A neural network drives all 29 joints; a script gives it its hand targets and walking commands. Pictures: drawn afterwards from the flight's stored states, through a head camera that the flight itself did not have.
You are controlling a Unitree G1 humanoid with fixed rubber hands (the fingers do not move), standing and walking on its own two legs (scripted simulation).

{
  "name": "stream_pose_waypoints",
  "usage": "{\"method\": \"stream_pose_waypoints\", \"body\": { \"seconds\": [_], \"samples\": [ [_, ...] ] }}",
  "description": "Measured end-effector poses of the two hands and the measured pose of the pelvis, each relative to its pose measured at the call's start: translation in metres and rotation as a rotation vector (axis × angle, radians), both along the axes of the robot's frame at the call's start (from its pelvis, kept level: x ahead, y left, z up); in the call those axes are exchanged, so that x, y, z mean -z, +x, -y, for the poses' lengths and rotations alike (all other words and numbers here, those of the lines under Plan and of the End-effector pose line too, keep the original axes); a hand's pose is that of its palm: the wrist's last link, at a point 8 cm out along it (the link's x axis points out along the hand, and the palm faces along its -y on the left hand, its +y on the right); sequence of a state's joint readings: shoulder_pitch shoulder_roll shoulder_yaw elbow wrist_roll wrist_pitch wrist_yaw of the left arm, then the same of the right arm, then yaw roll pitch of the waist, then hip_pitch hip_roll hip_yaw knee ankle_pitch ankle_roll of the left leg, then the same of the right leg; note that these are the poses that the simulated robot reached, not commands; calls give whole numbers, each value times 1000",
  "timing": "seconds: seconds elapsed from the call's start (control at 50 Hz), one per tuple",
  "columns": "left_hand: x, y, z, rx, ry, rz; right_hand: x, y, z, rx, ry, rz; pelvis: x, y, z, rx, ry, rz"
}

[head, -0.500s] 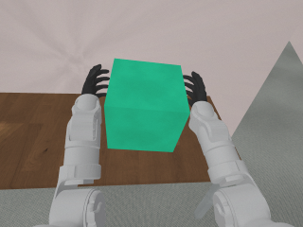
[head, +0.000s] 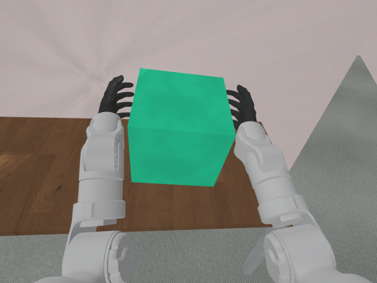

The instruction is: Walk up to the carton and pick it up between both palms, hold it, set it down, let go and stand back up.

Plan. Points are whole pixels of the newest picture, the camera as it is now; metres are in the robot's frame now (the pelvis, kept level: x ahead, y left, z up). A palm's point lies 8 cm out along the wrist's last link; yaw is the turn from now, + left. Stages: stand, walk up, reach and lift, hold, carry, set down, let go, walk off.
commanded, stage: hold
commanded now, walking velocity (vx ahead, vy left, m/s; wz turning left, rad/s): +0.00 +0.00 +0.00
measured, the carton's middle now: (178, 129) +0.38 +0.01 +0.16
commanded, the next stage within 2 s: none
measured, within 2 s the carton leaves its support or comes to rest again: neither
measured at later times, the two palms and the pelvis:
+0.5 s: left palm (111, 115) +0.37 +0.14 +0.20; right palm (245, 123) +0.37 -0.13 +0.19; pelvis +0.00 +0.00 +0.00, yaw +0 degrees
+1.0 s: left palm (111, 115) +0.37 +0.14 +0.20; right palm (245, 123) +0.37 -0.13 +0.19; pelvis +0.00 +0.00 +0.00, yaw +0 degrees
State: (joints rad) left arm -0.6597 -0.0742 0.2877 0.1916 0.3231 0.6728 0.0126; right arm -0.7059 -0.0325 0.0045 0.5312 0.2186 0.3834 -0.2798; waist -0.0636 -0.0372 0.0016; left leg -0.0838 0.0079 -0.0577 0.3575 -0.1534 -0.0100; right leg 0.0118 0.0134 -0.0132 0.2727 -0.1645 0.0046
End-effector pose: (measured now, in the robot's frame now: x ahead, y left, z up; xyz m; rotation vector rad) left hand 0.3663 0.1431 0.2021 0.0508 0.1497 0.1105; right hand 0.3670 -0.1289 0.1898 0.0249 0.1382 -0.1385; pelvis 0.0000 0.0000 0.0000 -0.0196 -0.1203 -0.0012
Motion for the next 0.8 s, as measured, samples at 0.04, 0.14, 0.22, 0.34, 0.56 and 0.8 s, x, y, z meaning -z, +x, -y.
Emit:
{"method": "stream_pose_waypoints", "body": {
  "seconds": [0.04,0.14,0.22,0.34,0.56,0.8],
  "samples": [
    [0,0,0,0,1,0,0,0,0,0,0,0,0,0,0,0,0,0],
    [0,1,1,0,5,0,0,1,1,-1,-3,1,0,1,0,0,0,2],
    [1,1,2,0,7,1,1,2,2,-1,-5,2,0,2,1,-1,-1,3],
    [1,1,2,-1,8,1,2,2,2,-3,-6,3,0,4,1,-2,-1,4],
    [1,1,1,-3,8,2,2,3,1,-4,-6,5,0,5,1,-5,-1,5],
    [1,1,1,-2,7,2,1,2,1,-2,-6,6,0,4,1,-5,-1,6]
  ]
}}
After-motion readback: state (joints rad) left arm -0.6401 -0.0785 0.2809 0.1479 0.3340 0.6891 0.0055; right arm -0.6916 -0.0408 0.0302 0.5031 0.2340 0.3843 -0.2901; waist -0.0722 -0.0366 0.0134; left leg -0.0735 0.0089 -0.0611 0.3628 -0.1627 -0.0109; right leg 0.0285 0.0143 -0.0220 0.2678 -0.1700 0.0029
